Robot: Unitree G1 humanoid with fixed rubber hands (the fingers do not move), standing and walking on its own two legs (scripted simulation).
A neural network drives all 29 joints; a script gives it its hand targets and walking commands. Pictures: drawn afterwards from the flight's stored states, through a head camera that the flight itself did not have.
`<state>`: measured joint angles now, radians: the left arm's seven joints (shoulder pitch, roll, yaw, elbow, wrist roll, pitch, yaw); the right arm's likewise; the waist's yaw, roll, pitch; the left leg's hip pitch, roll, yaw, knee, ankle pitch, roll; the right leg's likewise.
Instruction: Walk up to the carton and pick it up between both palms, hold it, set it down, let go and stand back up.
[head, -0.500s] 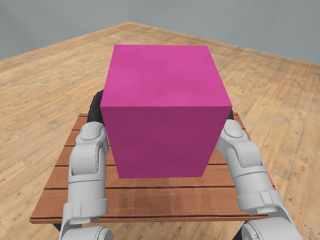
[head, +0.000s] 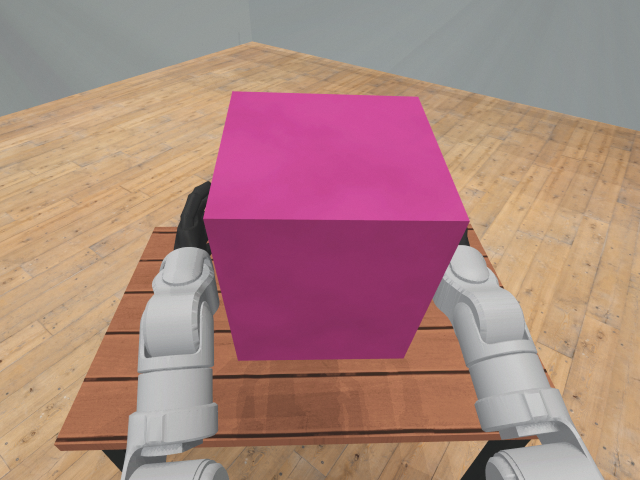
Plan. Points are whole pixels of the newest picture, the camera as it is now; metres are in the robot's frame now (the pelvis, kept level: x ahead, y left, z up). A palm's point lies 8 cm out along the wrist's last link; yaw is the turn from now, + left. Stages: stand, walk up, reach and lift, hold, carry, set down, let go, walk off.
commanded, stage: hold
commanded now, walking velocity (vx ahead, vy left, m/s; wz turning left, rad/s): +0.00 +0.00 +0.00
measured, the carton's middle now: (324, 234) +0.36 +0.00 +0.18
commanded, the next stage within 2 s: none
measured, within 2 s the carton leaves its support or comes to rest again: neither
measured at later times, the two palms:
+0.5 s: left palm (194, 247) +0.35 +0.15 +0.18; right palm (449, 240) +0.35 -0.15 +0.17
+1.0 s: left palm (195, 248) +0.35 +0.15 +0.18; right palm (448, 243) +0.35 -0.16 +0.17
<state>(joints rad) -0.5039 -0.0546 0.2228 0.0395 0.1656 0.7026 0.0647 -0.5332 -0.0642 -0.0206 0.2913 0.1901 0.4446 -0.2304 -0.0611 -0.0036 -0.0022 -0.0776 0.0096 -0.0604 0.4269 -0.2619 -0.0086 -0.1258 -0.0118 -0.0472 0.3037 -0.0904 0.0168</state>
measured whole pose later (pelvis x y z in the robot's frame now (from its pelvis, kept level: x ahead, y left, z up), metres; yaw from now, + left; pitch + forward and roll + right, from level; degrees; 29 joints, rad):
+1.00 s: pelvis +0.00 +0.00 +0.00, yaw +0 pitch -4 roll -1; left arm -0.51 -0.05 0.22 0.04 0.16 0.70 0.07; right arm -0.54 -0.06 -0.02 0.28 0.19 0.45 -0.23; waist -0.06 0.00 0.00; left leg -0.08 0.01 -0.06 0.42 -0.26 -0.01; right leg -0.14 -0.01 -0.05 0.30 -0.09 0.02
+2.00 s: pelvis +0.00 +0.00 +0.00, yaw +0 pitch -4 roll -1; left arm -0.51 -0.06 0.22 0.04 0.16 0.70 0.07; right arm -0.55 -0.08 -0.01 0.30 0.21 0.45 -0.23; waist -0.06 0.01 0.00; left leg -0.08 0.01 -0.05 0.42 -0.26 -0.01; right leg -0.13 -0.01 -0.04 0.30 -0.09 0.02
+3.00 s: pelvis +0.00 +0.00 +0.00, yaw +0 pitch -5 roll -1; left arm -0.51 -0.05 0.22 0.04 0.16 0.71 0.08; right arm -0.54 -0.07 -0.02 0.30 0.20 0.45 -0.23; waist -0.06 0.01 0.00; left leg -0.08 0.01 -0.06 0.42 -0.26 -0.01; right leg -0.13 -0.01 -0.04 0.30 -0.09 0.02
